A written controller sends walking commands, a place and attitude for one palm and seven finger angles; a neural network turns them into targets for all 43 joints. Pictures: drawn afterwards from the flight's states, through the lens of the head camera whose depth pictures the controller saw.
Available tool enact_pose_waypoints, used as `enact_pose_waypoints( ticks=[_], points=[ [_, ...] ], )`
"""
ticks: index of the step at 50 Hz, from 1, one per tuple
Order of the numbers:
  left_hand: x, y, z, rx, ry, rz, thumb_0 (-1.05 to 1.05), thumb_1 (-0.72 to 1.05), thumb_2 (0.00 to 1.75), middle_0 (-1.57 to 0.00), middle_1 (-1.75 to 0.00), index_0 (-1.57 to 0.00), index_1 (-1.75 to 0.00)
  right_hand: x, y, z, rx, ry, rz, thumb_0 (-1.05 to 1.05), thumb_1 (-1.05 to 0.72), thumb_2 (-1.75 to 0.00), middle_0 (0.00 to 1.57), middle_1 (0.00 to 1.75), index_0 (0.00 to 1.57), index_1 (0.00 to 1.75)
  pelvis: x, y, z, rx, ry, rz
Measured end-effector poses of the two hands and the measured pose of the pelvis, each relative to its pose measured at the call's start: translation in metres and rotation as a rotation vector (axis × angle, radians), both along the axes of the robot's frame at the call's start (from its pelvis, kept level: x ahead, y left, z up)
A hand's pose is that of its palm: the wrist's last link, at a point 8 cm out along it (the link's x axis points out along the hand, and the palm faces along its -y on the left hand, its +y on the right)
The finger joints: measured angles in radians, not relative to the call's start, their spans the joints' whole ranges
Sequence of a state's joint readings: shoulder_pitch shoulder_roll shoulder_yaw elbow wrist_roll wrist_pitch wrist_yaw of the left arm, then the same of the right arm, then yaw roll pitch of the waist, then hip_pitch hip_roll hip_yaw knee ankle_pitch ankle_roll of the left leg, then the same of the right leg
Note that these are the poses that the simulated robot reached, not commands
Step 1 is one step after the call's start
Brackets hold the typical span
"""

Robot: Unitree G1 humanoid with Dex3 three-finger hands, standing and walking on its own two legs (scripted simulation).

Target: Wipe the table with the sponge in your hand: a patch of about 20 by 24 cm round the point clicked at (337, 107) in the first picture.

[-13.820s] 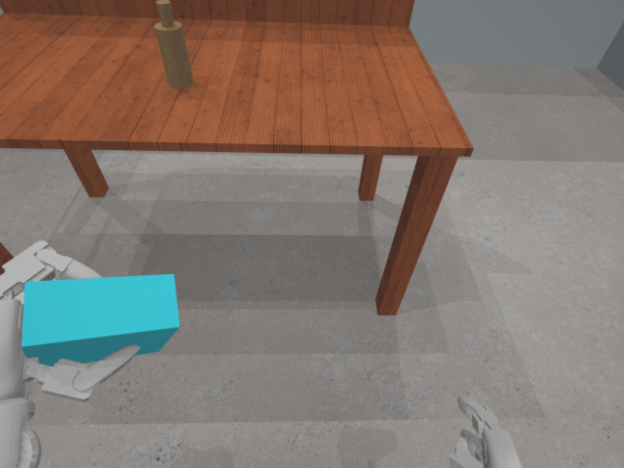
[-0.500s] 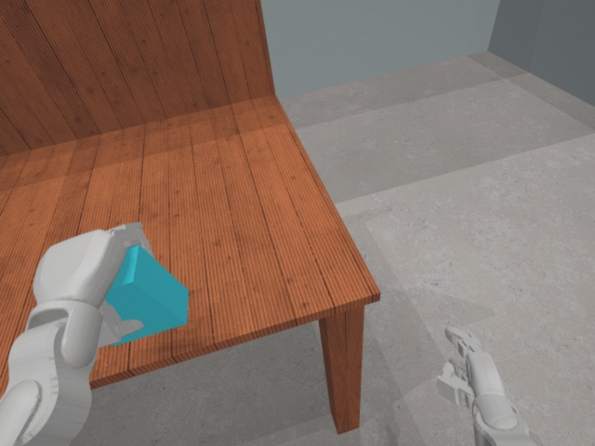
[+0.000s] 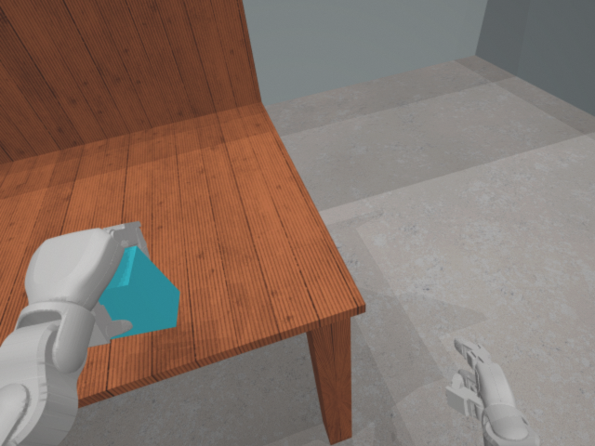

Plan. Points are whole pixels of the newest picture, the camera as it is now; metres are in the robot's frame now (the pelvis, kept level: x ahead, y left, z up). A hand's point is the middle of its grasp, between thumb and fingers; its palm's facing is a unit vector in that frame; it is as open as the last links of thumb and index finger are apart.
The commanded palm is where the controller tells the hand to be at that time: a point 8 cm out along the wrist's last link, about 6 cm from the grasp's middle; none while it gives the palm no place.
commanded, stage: move the sponge above the wiping area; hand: left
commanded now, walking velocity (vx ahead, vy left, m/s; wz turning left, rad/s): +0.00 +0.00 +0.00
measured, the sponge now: (125, 303) +0.23 +0.27 +0.11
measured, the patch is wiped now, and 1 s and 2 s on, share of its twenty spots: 0.00 0.00 0.00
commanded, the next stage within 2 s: none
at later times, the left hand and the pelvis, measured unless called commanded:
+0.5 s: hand (74, 272) +0.23 +0.31 +0.17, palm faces +0.19 -0.03 -0.98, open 9.5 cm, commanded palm +0.19 +0.30 +0.22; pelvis +0.01 +0.02 +0.00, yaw +1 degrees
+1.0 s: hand (70, 280) +0.23 +0.32 +0.15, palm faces +0.17 -0.05 -0.98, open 9.5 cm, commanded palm +0.19 +0.31 +0.20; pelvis -0.01 +0.02 +0.00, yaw +1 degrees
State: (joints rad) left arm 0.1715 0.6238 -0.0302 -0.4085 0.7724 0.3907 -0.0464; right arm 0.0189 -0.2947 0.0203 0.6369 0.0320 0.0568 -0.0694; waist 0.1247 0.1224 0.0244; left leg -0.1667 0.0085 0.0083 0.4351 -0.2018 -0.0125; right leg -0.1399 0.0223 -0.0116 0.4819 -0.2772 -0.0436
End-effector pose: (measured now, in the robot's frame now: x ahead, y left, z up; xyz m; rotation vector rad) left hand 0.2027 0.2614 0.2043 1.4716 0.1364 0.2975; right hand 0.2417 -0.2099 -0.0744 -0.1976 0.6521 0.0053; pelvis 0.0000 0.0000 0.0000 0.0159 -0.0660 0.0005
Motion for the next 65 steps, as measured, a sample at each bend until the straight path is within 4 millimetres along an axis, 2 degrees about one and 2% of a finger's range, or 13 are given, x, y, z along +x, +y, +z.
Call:
enact_pose_waypoints(
  ticks=[4, 7, 11, 17, 21, 27, 30, 33, 39, 44, 49, 59, 65],
  points=[
    [0.002, 0.018, 0.026, 0.036, -0.111, 0.067, 0.0, -0.44, 1.02, -0.79, -1.37, -0.79, -1.37, 0.003, 0.005, 0.0, 0.029, 0.006, -0.005, 0.02, -0.91, -0.9, 0.19, 0.3, 0.2, 0.3, 0.005, 0.001, 0.0, -0.002, -0.003, -0.002],
    [0.001, 0.036, 0.034, 0.014, -0.137, 0.148, 0.0, -0.44, 1.02, -0.79, -1.37, -0.79, -1.37, 0.005, 0.008, 0.002, 0.051, 0.002, -0.01, 0.02, -0.9, -0.9, 0.2, 0.3, 0.2, 0.3, 0.007, 0.002, 0.001, -0.003, 0.002, -0.005],
    [-0.002, 0.046, 0.016, -0.048, -0.057, 0.206, 0.0, -0.44, 1.02, -0.79, -1.38, -0.78, -1.38, 0.008, 0.011, 0.002, 0.052, -0.008, -0.011, 0.02, -0.9, -0.9, 0.2, 0.3, 0.2, 0.3, 0.007, 0.005, 0.001, -0.004, 0.013, 0.002],
    [-0.003, 0.032, -0.025, -0.066, 0.103, 0.123, 0.0, -0.44, 1.02, -0.79, -1.38, -0.79, -1.38, 0.011, 0.016, 0.001, -0.002, -0.001, 0.014, 0.02, -0.9, -0.9, 0.2, 0.3, 0.2, 0.3, 0.005, 0.011, 0.001, -0.004, 0.019, 0.012],
    [0.0, 0.029, -0.015, 0.009, 0.049, 0.055, 0.0, -0.44, 1.02, -0.79, -1.37, -0.79, -1.37, 0.012, 0.023, 0.002, -0.012, 0.011, 0.03, 0.02, -0.9, -0.9, 0.2, 0.3, 0.2, 0.3, 0.006, 0.013, 0.001, -0.008, 0.008, 0.014],
    [0.0, 0.047, 0.018, 0.01, -0.108, 0.123, 0.0, -0.44, 1.02, -0.79, -1.37, -0.79, -1.37, 0.01, 0.038, 0.005, 0.042, 0.009, 0.035, 0.02, -0.9, -0.9, 0.2, 0.3, 0.2, 0.3, 0.006, 0.018, 0.002, -0.01, 0.001, 0.013],
    [-0.001, 0.054, 0.015, -0.033, -0.093, 0.169, 0.0, -0.44, 1.02, -0.79, -1.38, -0.79, -1.37, 0.009, 0.043, 0.006, 0.06, 0.004, 0.035, 0.02, -0.9, -0.9, 0.2, 0.3, 0.2, 0.3, 0.004, 0.02, 0.002, -0.009, 0.005, 0.014],
    [-0.005, 0.05, -0.001, -0.073, -0.025, 0.175, 0.0, -0.44, 1.02, -0.79, -1.38, -0.78, -1.38, 0.008, 0.045, 0.007, 0.063, -0.003, 0.037, 0.02, -0.9, -0.9, 0.2, 0.3, 0.2, 0.3, 0.001, 0.023, 0.003, -0.009, 0.009, 0.013],
    [-0.01, 0.03, -0.026, -0.054, 0.07, 0.081, 0.0, -0.44, 1.02, -0.79, -1.38, -0.79, -1.37, 0.005, 0.043, 0.006, 0.019, 0.005, 0.054, 0.02, -0.9, -0.9, 0.2, 0.3, 0.2, 0.3, -0.004, 0.023, 0.002, -0.008, 0.001, 0.019],
    [-0.004, 0.035, -0.014, 0.03, 0.0, 0.082, 0.0, -0.44, 1.02, -0.79, -1.37, -0.79, -1.37, -0.001, 0.041, 0.004, 0.012, 0.028, 0.057, 0.02, -0.9, -0.9, 0.2, 0.3, 0.2, 0.3, -0.007, 0.019, 0.002, -0.01, -0.013, 0.021],
    [-0.001, 0.048, 0.001, 0.002, -0.053, 0.165, 0.0, -0.44, 1.02, -0.79, -1.37, -0.79, -1.37, -0.007, 0.037, 0.003, 0.039, 0.029, 0.038, 0.02, -0.9, -0.9, 0.2, 0.3, 0.2, 0.3, -0.009, 0.016, 0.003, -0.009, -0.014, 0.019],
    [0.005, 0.038, -0.035, -0.003, 0.142, 0.126, 0.0, -0.44, 1.02, -0.79, -1.38, -0.79, -1.38, -0.015, 0.015, -0.001, 0.005, 0.032, 0.006, 0.02, -0.9, -0.9, 0.2, 0.3, 0.2, 0.3, -0.011, 0.01, 0.002, -0.006, -0.006, 0.021],
    [0.008, 0.042, -0.024, 0.04, 0.071, 0.075, 0.0, -0.44, 1.02, -0.79, -1.37, -0.79, -1.37, -0.022, 0.003, -0.005, -0.017, 0.059, -0.02, 0.02, -0.9, -0.9, 0.2, 0.3, 0.2, 0.3, -0.006, 0.005, 0.002, -0.01, -0.011, 0.014]
  ],
)
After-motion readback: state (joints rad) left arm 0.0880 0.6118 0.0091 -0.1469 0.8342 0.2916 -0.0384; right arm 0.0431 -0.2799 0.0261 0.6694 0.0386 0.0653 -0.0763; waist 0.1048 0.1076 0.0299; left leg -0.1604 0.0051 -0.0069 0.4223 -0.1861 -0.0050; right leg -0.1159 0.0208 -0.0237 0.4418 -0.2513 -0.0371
